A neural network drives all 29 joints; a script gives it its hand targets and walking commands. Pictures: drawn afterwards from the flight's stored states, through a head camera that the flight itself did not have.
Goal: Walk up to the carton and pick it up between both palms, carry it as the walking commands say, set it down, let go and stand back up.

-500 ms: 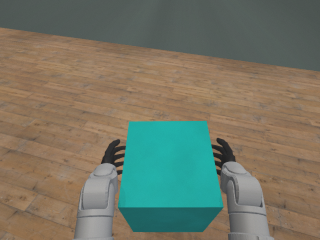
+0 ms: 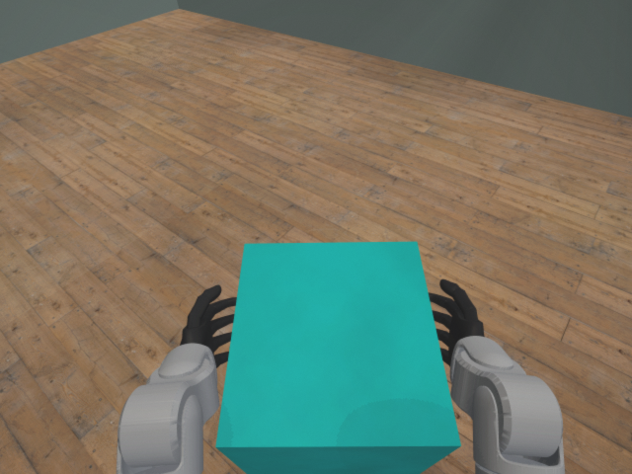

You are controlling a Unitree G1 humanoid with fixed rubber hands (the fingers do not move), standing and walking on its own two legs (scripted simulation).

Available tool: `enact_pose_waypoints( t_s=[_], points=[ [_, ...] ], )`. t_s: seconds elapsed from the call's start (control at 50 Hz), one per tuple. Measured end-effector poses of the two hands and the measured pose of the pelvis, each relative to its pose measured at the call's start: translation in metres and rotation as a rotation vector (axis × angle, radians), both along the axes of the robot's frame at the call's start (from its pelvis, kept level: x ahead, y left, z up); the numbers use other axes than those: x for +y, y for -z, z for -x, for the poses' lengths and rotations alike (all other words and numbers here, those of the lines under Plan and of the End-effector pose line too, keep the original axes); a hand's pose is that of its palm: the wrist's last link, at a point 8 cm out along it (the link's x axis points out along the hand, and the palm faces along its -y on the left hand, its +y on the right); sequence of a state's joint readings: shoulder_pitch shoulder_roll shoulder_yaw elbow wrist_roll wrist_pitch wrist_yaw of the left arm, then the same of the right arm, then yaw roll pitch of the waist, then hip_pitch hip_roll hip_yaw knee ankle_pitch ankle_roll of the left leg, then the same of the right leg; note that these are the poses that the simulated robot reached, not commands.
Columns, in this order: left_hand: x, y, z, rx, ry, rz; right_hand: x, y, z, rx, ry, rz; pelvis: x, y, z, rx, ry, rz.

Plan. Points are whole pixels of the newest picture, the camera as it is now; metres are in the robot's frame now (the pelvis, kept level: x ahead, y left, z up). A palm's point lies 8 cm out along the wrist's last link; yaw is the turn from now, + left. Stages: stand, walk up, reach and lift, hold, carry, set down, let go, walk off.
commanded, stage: carry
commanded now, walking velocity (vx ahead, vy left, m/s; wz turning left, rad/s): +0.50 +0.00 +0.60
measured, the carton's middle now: (331, 370) +0.26 +0.00 +0.02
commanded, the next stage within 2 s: none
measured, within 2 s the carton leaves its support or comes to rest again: neither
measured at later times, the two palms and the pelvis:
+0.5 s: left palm (186, 198) +0.53 +0.24 +0.08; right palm (354, 170) +0.59 -0.04 +0.08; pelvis +0.33 +0.05 +0.00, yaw +14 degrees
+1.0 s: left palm (135, 130) +0.73 +0.40 +0.09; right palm (259, 92) +0.90 +0.17 +0.08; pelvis +0.62 +0.14 +0.00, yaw +35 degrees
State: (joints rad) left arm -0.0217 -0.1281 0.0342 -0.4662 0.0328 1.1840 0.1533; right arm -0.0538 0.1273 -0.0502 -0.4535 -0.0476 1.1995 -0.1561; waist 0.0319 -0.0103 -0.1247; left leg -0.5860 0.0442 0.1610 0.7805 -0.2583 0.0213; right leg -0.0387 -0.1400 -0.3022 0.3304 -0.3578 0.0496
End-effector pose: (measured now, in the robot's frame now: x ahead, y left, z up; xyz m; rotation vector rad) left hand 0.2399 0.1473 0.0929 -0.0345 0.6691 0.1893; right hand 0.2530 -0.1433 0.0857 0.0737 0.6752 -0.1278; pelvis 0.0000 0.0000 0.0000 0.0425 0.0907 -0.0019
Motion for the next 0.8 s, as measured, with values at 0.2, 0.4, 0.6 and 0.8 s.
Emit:
enact_pose_waypoints(
  t_s=[0.2,0.4,0.6,0.8],
  points=[
    [0.058,0.039,-0.132,0.022,-0.067,0.020,0.060,0.038,-0.151,0.024,-0.076,0.014,0.040,0.031,-0.139,-0.020,-0.083,-0.001],
    [0.081,0.027,-0.234,0.038,-0.103,0.059,0.085,0.016,-0.263,0.042,-0.101,0.040,0.053,0.001,-0.253,0.000,-0.189,0.046],
    [0.110,0.011,-0.348,-0.070,-0.273,-0.002,0.126,0.010,-0.428,-0.067,-0.278,-0.008,0.050,0.020,-0.405,-0.021,-0.368,0.046],
    [0.170,-0.003,-0.398,0.013,-0.547,-0.001,0.221,-0.001,-0.548,0.013,-0.557,0.002,0.066,-0.008,-0.511,-0.014,-0.544,0.015]
  ],
)
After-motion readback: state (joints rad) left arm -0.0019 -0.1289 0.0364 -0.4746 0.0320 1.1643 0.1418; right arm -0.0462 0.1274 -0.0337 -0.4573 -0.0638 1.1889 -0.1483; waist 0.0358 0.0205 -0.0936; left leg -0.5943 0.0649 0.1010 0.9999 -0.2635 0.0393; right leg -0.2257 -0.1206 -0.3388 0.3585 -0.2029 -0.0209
